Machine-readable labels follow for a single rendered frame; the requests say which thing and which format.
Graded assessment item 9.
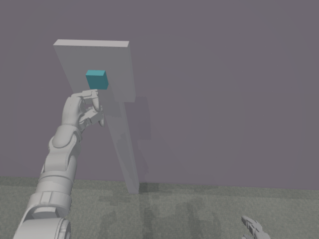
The button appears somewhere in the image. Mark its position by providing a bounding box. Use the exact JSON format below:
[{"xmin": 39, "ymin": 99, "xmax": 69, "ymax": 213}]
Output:
[{"xmin": 86, "ymin": 70, "xmax": 109, "ymax": 90}]

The panel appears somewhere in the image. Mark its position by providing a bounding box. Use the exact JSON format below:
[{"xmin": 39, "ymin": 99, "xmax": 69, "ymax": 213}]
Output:
[{"xmin": 53, "ymin": 39, "xmax": 140, "ymax": 194}]

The left robot forearm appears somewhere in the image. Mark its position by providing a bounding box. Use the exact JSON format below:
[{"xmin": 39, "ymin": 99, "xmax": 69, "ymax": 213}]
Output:
[{"xmin": 12, "ymin": 125, "xmax": 82, "ymax": 239}]

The robot left hand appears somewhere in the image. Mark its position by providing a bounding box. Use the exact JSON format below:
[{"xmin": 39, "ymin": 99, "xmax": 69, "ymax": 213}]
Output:
[{"xmin": 61, "ymin": 89, "xmax": 105, "ymax": 134}]

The robot right hand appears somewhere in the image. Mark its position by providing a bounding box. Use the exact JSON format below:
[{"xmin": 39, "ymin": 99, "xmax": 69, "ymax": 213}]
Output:
[{"xmin": 241, "ymin": 216, "xmax": 270, "ymax": 239}]

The robot left upper arm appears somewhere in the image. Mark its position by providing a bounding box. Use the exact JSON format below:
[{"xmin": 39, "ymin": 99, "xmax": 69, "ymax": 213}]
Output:
[{"xmin": 15, "ymin": 218, "xmax": 71, "ymax": 239}]

